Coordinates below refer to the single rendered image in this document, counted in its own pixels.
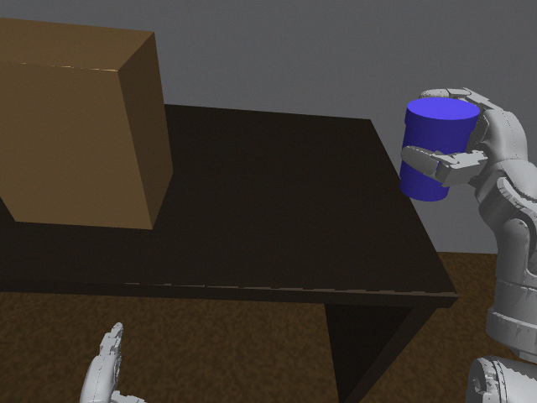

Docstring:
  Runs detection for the right robot hand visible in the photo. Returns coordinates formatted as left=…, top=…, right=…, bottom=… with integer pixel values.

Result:
left=400, top=87, right=528, bottom=188

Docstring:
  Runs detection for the left robot hand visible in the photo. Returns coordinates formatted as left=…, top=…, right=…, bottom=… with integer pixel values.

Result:
left=79, top=322, right=146, bottom=403

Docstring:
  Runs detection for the desk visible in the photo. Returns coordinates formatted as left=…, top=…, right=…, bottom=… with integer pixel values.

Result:
left=0, top=104, right=459, bottom=403

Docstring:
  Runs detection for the right robot arm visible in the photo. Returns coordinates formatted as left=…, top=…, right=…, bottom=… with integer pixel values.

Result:
left=465, top=160, right=537, bottom=403

